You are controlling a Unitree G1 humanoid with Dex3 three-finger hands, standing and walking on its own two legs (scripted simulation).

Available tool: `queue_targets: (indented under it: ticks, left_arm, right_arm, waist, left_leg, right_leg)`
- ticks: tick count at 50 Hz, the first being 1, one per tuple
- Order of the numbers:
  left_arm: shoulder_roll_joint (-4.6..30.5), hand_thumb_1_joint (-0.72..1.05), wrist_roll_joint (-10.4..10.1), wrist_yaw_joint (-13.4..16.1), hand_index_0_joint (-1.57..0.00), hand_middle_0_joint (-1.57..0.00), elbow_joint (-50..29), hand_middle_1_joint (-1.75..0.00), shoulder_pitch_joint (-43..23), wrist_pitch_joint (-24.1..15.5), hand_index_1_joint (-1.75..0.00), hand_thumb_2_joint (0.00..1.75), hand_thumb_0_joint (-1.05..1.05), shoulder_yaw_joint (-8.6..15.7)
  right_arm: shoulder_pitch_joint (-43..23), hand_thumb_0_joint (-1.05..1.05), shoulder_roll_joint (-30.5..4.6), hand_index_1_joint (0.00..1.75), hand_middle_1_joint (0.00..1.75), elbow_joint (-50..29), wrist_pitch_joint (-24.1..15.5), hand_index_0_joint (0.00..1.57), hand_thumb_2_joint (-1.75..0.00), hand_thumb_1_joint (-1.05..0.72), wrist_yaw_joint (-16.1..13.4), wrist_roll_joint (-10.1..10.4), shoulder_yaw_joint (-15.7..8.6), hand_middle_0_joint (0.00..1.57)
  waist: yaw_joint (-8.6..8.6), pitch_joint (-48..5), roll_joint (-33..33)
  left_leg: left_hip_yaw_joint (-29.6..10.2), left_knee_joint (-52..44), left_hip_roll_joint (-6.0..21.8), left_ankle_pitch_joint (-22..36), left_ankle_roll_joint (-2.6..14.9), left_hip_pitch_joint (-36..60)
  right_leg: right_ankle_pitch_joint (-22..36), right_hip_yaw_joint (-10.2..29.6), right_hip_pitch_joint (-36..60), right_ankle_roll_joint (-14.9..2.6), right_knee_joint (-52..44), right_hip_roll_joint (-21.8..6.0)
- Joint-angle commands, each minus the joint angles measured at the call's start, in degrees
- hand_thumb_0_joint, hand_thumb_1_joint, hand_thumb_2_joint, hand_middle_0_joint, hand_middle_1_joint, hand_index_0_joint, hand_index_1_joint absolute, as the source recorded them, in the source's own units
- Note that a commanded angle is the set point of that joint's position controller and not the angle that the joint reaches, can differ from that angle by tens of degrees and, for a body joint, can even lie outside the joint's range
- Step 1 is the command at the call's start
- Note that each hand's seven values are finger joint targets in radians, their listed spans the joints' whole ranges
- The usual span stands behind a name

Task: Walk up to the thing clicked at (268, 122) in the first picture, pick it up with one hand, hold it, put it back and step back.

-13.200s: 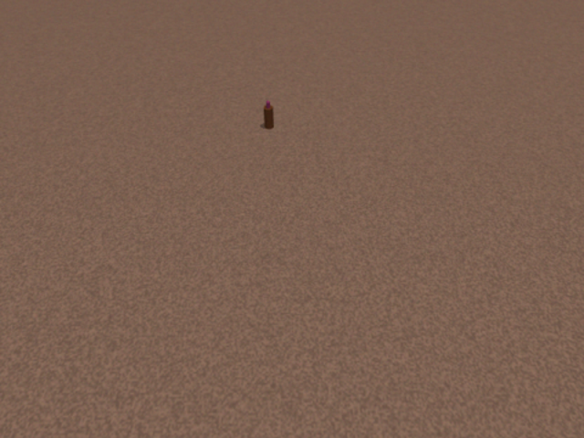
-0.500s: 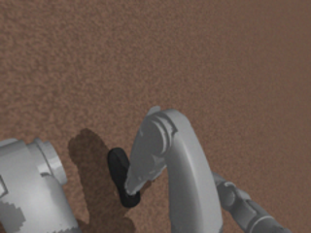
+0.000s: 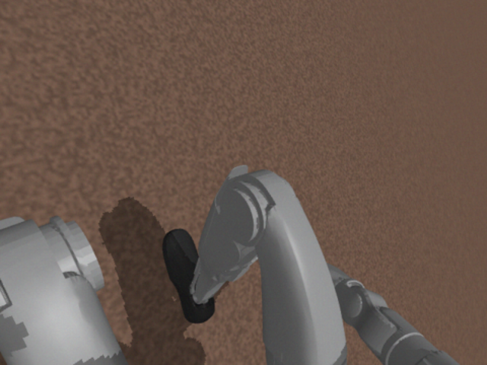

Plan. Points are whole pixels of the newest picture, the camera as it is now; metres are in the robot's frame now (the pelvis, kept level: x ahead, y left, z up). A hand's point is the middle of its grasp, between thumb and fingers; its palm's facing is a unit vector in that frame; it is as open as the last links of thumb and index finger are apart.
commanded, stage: close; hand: left
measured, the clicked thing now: out of the picture +0.47 +0.32 -0.21
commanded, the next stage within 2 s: settle in 0.26 s
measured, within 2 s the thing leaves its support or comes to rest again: leaves its support in 0.72 s
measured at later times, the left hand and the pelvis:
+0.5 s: hand out of the picture +0.45 +0.31 -0.19, palm faces +0.37 -0.93 -0.02, open 8.2 cm; pelvis +0.00 +0.00 +0.01, yaw +0 degrees
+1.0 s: hand out of the picture +0.45 +0.33 -0.11, palm faces +0.37 -0.93 +0.00, open 6.1 cm; pelvis +0.00 +0.00 +0.01, yaw +2 degrees
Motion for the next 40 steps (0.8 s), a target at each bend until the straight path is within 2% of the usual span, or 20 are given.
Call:
queue_targets:
  ticks: [1, 4, 5, 6, 8, 11, 12, 18, 19, 24, 26, 27, 28, 29, 30, 32, 35, 37, 38, 40]
  left_arm:
    - [7.07, 0.56, 0.36, 0.62, -0.65, -0.67, -7.50, -0.63, -13.96, -3.81, -0.64, 0.73, 0.00, -0.60]
    - [6.47, 0.62, 0.36, 0.84, -0.72, -0.74, -7.20, -0.69, -13.89, -3.63, -0.70, 0.79, 0.00, -1.07]
    - [6.55, 0.66, 0.44, 0.91, -0.75, -0.77, -7.38, -0.73, -14.59, -3.73, -0.73, 0.81, 0.00, -1.19]
    - [6.87, 0.59, 0.37, 1.09, -0.81, -0.83, -6.88, -0.81, -14.22, -3.53, -0.81, 0.87, 0.00, -0.73]
    - [6.64, 0.60, 0.72, 1.23, -0.91, -0.93, -7.16, -0.91, -15.23, -3.64, -0.92, 0.94, 0.00, -1.09]
    - [6.21, 0.57, 0.57, 1.20, -1.01, -1.02, -7.51, -1.02, -15.18, -3.35, -1.04, 1.04, 0.00, -1.58]
    - [6.37, 0.57, 0.62, 1.22, -1.05, -1.06, -7.44, -1.06, -15.77, -3.36, -1.07, 1.05, 0.00, -1.50]
    - [6.86, 0.55, 0.25, 1.08, -1.22, -1.23, -7.78, -1.26, -16.66, -3.46, -1.27, 1.22, 0.00, -1.71]
    - [6.73, 0.54, 0.13, 1.12, -1.23, -1.24, -7.79, -1.33, -17.42, -3.50, -1.35, 1.28, 0.00, -1.66]
    - [6.71, 0.44, -0.44, 0.29, -1.30, -1.31, -9.24, -1.42, -17.82, -3.43, -1.45, 1.35, 0.00, -1.87]
    - [7.83, 0.41, -0.15, -0.14, -1.31, -1.32, -10.20, -1.44, -18.14, -3.03, -1.46, 1.35, 0.00, -1.74]
    - [8.08, 0.41, -0.18, -0.23, -1.33, -1.34, -10.68, -1.46, -18.89, -2.82, -1.48, 1.37, 0.00, -1.26]
    - [8.09, 0.39, -0.37, -0.31, -1.33, -1.34, -11.67, -1.46, -18.42, -2.58, -1.49, 1.37, 0.00, -0.80]
    - [8.36, 0.40, -0.17, -0.37, -1.32, -1.33, -11.40, -1.44, -18.77, -2.17, -1.47, 1.36, 0.00, -1.07]
    - [7.16, 0.41, -0.26, -0.42, -1.33, -1.34, -11.02, -1.48, -17.79, -1.64, -1.51, 1.41, 0.00, -0.91]
    - [8.62, 0.39, -0.32, -0.44, -1.35, -1.36, -14.07, -1.49, -18.82, -1.10, -1.52, 1.41, 0.00, -0.10]
    - [7.15, 0.45, -0.07, -0.84, -1.35, -1.36, -17.12, -1.47, -17.59, 0.31, -1.49, 1.38, 0.00, -0.23]
    - [8.71, 0.39, 0.18, -1.29, -1.40, -1.41, -21.66, -1.51, -17.76, 1.11, -1.53, 1.38, 0.00, 0.26]
    - [8.38, 0.40, 0.31, -1.48, -1.42, -1.42, -22.77, -1.53, -17.80, 1.77, -1.54, 1.39, 0.00, 0.45]
    - [8.82, 0.38, 0.04, -1.81, -1.42, -1.43, -25.94, -1.54, -16.90, 3.38, -1.56, 1.41, 0.00, 1.88]
  right_arm:
    - [2.52, 0.00, -21.73, 0.30, 0.30, 0.33, 0.96, 0.20, -0.89, -0.85, -0.97, -0.40, -7.00, 0.20]
    - [3.32, 0.00, -21.47, 0.30, 0.30, 0.53, 1.25, 0.20, -0.89, -0.85, -0.91, -0.63, -6.82, 0.20]
    - [2.62, 0.00, -21.55, 0.30, 0.30, 0.35, 1.23, 0.20, -0.89, -0.85, -0.93, -0.50, -6.85, 0.20]
    - [2.88, 0.00, -21.67, 0.30, 0.30, 0.50, 1.32, 0.20, -0.89, -0.86, -0.87, -0.53, -6.91, 0.20]
    - [2.78, 0.00, -21.89, 0.30, 0.30, 0.58, 1.39, 0.20, -0.89, -0.86, -0.87, -0.53, -6.99, 0.20]
    - [2.57, 0.00, -21.39, 0.30, 0.30, 0.50, 1.40, 0.20, -0.89, -0.86, -0.90, -0.47, -6.97, 0.20]
    - [2.87, 0.00, -21.40, 0.30, 0.30, 0.64, 1.38, 0.20, -0.89, -0.87, -0.88, -0.51, -6.82, 0.20]
    - [2.48, 0.00, -21.44, 0.30, 0.30, 1.00, 1.24, 0.20, -0.90, -0.87, -1.04, -0.38, -6.77, 0.20]
    - [2.62, 0.00, -21.55, 0.30, 0.30, 0.99, 1.17, 0.20, -0.90, -0.89, -1.03, -0.28, -6.78, 0.20]
    - [3.44, 0.00, -21.29, 0.30, 0.30, 1.56, 1.31, 0.20, -0.90, -0.89, -1.13, -0.31, -6.69, 0.20]
    - [3.34, 0.00, -21.11, 0.30, 0.30, 1.57, 1.41, 0.20, -0.90, -0.89, -1.24, -0.19, -6.88, 0.20]
    - [3.45, 0.00, -21.31, 0.30, 0.30, 1.60, 1.45, 0.20, -0.90, -0.89, -1.29, 0.00, -7.09, 0.20]
    - [3.65, 0.00, -21.20, 0.30, 0.30, 1.57, 1.48, 0.20, -0.90, -0.88, -1.26, -0.02, -7.23, 0.20]
    - [3.99, 0.00, -21.10, 0.30, 0.30, 1.64, 1.65, 0.20, -0.90, -0.88, -1.21, 0.04, -7.20, 0.20]
    - [3.95, 0.00, -20.85, 0.30, 0.30, 1.35, 1.72, 0.20, -0.90, -0.88, -1.19, 0.09, -7.43, 0.20]
    - [4.17, 0.00, -20.94, 0.30, 0.30, 1.28, 1.88, 0.20, -0.90, -0.88, -1.30, 0.34, -7.92, 0.20]
    - [5.05, 0.00, -20.32, 0.30, 0.30, 1.25, 1.99, 0.20, -0.90, -0.88, -1.12, 0.72, -9.04, 0.20]
    - [5.96, 0.00, -20.06, 0.30, 0.30, 1.27, 2.14, 0.20, -0.90, -0.88, -1.18, 1.14, -9.85, 0.20]
    - [6.95, 0.00, -20.02, 0.30, 0.30, 1.23, 2.30, 0.20, -0.90, -0.88, -1.21, 1.31, -10.41, 0.20]
    - [7.48, 0.00, -19.77, 0.30, 0.30, 1.23, 2.43, 0.20, -0.90, -0.88, -1.33, 2.02, -11.65, 0.20]
  waist:
    - [-9.48, -29.33, 35.67]
    - [-9.83, -31.05, 35.32]
    - [-9.77, -29.41, 35.70]
    - [-9.75, -30.15, 35.47]
    - [-10.28, -29.52, 36.26]
    - [-10.00, -29.93, 35.56]
    - [-10.52, -30.41, 36.01]
    - [-10.30, -30.18, 35.27]
    - [-10.48, -29.77, 36.08]
    - [-10.50, -32.40, 37.90]
    - [-9.81, -32.78, 38.07]
    - [-9.98, -31.99, 38.66]
    - [-9.40, -32.99, 38.86]
    - [-9.56, -33.74, 39.22]
    - [-9.39, -33.48, 38.18]
    - [-8.50, -33.72, 39.38]
    - [-7.50, -35.91, 40.36]
    - [-6.55, -38.41, 41.31]
    - [-6.71, -39.57, 42.06]
    - [-4.79, -41.40, 43.31]
  left_leg:
    - [2.32, -21.30, 2.96, 8.23, -3.94, 23.56]
    - [2.63, -20.78, 2.90, 10.56, -3.86, 24.70]
    - [2.34, -21.22, 2.87, 9.38, -3.91, 23.97]
    - [2.28, -21.29, 2.97, 9.20, -3.91, 24.75]
    - [1.73, -21.89, 3.08, 9.19, -4.21, 25.19]
    - [2.45, -21.30, 3.01, 9.44, -3.86, 24.80]
    - [2.29, -21.33, 3.02, 10.25, -4.00, 25.32]
    - [2.75, -21.17, 2.77, 7.91, -3.55, 23.57]
    - [2.37, -21.75, 2.83, 7.92, -3.79, 24.09]
    - [2.73, -21.07, 2.97, 12.70, -4.03, 26.93]
    - [3.19, -20.91, 2.96, 12.60, -3.95, 26.78]
    - [2.99, -21.43, 3.02, 11.84, -4.05, 26.34]
    - [2.99, -21.52, 3.20, 12.45, -4.16, 27.49]
    - [3.27, -21.54, 2.97, 11.86, -4.08, 26.88]
    - [3.50, -21.29, 2.95, 12.26, -3.97, 26.59]
    - [3.64, -21.91, 2.94, 11.75, -4.09, 26.87]
    - [4.20, -22.32, 2.85, 12.14, -4.12, 27.50]
    - [5.05, -22.22, 2.68, 12.89, -3.90, 27.67]
    - [5.08, -22.55, 2.61, 13.36, -4.00, 28.35]
    - [5.26, -23.45, 2.80, 14.18, -4.27, 29.95]
  right_leg:
    - [8.49, -3.44, 12.96, -2.97, -7.46, 3.77]
    - [10.27, -3.23, 14.60, -2.95, -7.84, 3.91]
    - [9.26, -3.47, 13.22, -2.99, -7.56, 3.80]
    - [9.11, -3.54, 13.44, -2.98, -7.95, 3.92]
    - [8.95, -3.71, 12.56, -3.02, -7.58, 3.69]
    - [9.44, -3.15, 13.38, -2.98, -8.04, 3.82]
    - [9.76, -3.36, 13.52, -2.99, -7.97, 3.85]
    - [8.44, -3.10, 13.76, -3.10, -8.73, 3.98]
    - [8.29, -3.25, 13.29, -3.14, -8.58, 3.83]
    - [11.67, -2.92, 15.09, -3.06, -8.39, 3.92]
    - [11.29, -2.66, 14.86, -3.21, -8.44, 3.94]
    - [10.68, -2.74, 14.33, -3.23, -8.32, 3.72]
    - [11.02, -2.54, 14.43, -3.25, -8.29, 3.71]
    - [10.70, -2.54, 15.18, -3.30, -8.50, 3.83]
    - [11.02, -2.41, 15.00, -3.20, -8.77, 3.80]
    - [10.18, -2.28, 14.20, -3.36, -8.66, 3.58]
    - [10.32, -1.84, 14.63, -3.44, -8.48, 3.47]
    - [10.92, -1.17, 15.37, -3.61, -8.57, 3.43]
    - [11.18, -1.23, 15.57, -3.62, -8.50, 3.30]
    - [11.02, -0.58, 14.10, -3.92, -8.04, 3.04]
